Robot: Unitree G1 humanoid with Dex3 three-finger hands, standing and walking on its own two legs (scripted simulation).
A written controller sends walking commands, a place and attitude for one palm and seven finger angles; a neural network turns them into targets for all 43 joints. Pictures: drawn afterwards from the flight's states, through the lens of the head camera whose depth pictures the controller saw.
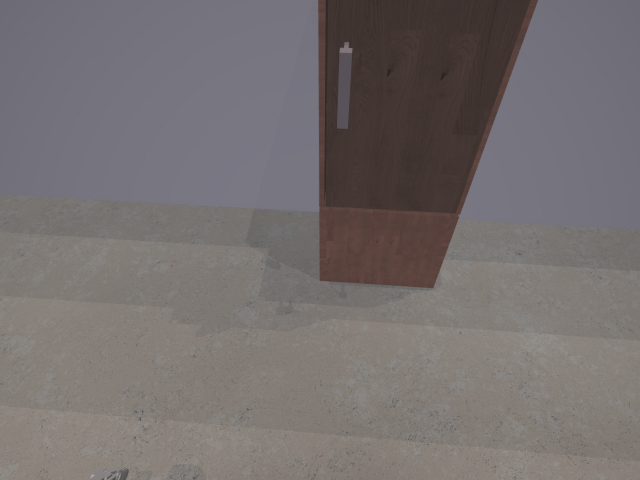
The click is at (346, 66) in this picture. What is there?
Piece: cupboard door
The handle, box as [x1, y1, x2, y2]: [337, 42, 351, 128]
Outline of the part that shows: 348,42 344,43 344,47 340,48 339,52 337,111 338,128 347,128 351,64 351,48 348,47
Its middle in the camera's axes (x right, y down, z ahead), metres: +0.05 -0.35 +0.90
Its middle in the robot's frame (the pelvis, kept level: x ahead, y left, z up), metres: +0.92 -0.01 +0.06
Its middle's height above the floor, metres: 0.83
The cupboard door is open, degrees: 0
